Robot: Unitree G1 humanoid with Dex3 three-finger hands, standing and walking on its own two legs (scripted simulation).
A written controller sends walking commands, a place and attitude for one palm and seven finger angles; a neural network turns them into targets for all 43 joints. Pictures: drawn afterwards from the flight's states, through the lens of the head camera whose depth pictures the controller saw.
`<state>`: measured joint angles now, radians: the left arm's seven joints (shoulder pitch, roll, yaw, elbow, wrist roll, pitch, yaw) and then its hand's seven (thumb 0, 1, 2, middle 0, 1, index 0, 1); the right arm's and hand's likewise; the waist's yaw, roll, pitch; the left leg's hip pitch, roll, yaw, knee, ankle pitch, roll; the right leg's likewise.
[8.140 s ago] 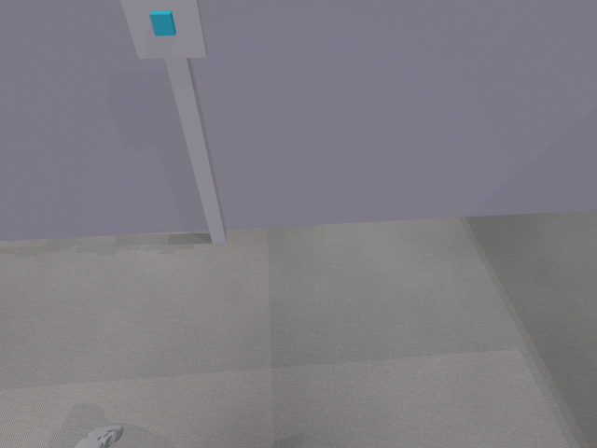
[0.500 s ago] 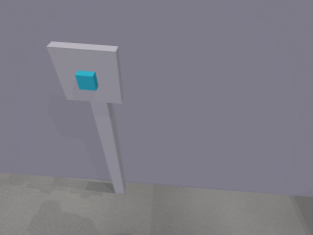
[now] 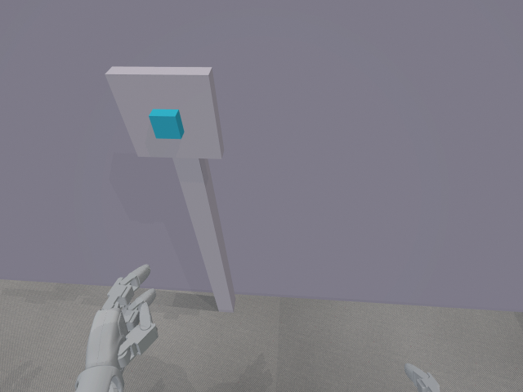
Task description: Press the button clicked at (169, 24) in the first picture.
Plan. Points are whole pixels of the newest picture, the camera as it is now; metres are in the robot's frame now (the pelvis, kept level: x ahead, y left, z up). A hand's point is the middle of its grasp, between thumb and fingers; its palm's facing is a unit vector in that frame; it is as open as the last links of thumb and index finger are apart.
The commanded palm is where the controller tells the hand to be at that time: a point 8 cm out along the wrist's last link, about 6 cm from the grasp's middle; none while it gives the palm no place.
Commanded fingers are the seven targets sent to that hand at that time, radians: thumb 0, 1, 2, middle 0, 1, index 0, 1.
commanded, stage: raise the hand and make a fist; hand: left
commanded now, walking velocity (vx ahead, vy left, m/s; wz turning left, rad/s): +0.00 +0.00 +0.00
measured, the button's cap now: (167, 123) +0.54 +0.20 +0.15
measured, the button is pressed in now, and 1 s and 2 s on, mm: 0 0 0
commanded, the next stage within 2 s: aim a knuckle at the button in 1.80 s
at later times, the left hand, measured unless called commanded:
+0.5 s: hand (155, 332) +0.21 +0.17 +0.02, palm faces -0.12 -0.99 -0.08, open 3.6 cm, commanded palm +0.17 +0.24 +0.03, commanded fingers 0.00 0.90 0.90 -1.19 -1.38 -1.19 -1.38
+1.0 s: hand (117, 284) +0.24 +0.21 +0.09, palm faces +0.02 -1.00 -0.09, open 3.1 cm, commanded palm +0.21 +0.26 +0.10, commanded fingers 0.00 0.90 0.90 -1.30 -1.50 -1.30 -1.50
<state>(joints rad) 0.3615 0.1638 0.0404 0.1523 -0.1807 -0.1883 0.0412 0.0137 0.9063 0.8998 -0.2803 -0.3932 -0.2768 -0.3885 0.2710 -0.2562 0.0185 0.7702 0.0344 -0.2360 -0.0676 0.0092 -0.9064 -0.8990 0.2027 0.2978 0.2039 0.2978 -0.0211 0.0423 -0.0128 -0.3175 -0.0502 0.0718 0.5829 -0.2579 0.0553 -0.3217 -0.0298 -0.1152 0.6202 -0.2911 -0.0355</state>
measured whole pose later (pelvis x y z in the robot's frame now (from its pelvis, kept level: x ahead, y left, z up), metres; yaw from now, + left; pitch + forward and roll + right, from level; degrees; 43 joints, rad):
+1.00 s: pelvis +0.04 +0.01 -0.02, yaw +1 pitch +4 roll -2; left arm 0.44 0.28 0.22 -0.24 -0.30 -0.19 -0.26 0.02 0.89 0.90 -1.29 -1.50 -1.29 -1.49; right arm 0.24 -0.24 0.03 0.56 0.05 -0.25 -0.06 0.01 -0.90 -0.90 0.20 0.30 0.20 0.30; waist 0.02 0.04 -0.09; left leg -0.46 -0.03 0.02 0.79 -0.41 0.07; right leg -0.41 0.03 -0.10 0.72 -0.39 -0.03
